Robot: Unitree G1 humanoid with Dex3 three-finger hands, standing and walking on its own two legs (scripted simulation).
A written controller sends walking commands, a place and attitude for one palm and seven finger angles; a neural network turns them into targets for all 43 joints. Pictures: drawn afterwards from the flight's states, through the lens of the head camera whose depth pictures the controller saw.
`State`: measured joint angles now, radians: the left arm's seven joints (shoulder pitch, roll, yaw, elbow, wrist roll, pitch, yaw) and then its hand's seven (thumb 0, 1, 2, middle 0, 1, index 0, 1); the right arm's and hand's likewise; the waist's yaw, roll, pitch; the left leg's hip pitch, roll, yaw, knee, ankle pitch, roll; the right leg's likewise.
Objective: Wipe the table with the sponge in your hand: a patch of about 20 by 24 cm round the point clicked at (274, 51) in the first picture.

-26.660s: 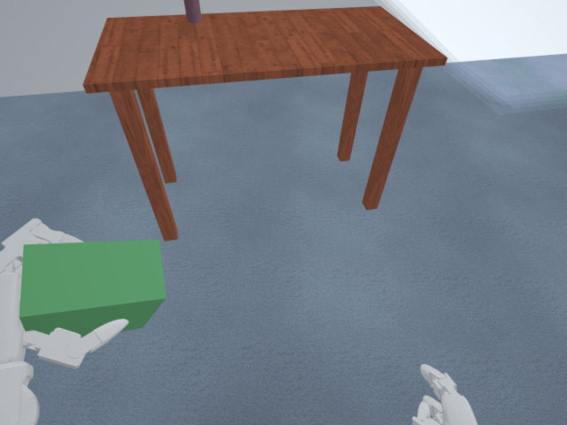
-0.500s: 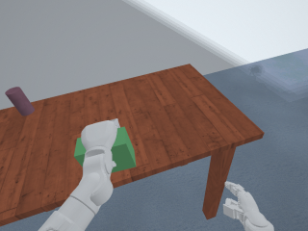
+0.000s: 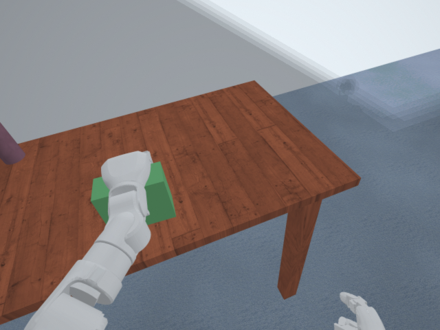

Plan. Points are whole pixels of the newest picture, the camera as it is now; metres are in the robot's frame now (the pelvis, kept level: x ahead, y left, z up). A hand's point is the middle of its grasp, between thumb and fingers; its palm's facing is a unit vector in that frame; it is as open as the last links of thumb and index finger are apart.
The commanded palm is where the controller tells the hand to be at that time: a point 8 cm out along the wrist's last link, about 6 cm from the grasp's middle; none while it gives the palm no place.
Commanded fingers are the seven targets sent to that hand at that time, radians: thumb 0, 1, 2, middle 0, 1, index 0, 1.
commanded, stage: wipe forward along the third lane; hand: left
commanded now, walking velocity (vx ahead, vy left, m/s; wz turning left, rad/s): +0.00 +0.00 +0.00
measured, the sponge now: (139, 204) +0.36 +0.21 +0.04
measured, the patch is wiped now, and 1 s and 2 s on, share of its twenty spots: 0.90 1.00 1.00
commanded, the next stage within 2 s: wipe back along the third lane in 1.02 s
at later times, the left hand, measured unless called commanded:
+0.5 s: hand (133, 174) +0.40 +0.22 +0.09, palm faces -0.03 -0.03 -1.00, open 10.1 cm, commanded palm +0.38 +0.23 +0.11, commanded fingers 0.00 0.10 1.30 -1.20 -1.60 -1.20 -1.60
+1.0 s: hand (130, 157) +0.46 +0.25 +0.09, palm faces -0.05 -0.02 -1.00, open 10.1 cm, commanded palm +0.44 +0.25 +0.12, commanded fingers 0.00 0.10 1.30 -1.20 -1.60 -1.20 -1.60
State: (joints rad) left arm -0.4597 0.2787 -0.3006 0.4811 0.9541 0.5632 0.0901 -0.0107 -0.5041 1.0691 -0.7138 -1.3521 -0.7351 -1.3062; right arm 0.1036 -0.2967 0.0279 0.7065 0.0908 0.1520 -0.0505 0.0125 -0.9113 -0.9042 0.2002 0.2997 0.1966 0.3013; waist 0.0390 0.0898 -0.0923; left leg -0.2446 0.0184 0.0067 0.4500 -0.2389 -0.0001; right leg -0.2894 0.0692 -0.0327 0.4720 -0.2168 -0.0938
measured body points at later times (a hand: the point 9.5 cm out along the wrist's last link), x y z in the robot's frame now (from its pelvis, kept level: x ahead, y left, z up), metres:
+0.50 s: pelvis +0.00 +0.01 +0.00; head +0.00 -0.02 +0.45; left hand +0.40 +0.22 +0.14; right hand +0.18 -0.23 -0.12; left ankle +0.00 +0.14 -0.74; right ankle +0.02 -0.06 -0.74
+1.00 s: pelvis +0.01 +0.03 +0.00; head +0.04 +0.01 +0.45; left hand +0.45 +0.25 +0.14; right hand +0.13 -0.23 -0.13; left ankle +0.00 +0.14 -0.74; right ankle +0.02 -0.06 -0.74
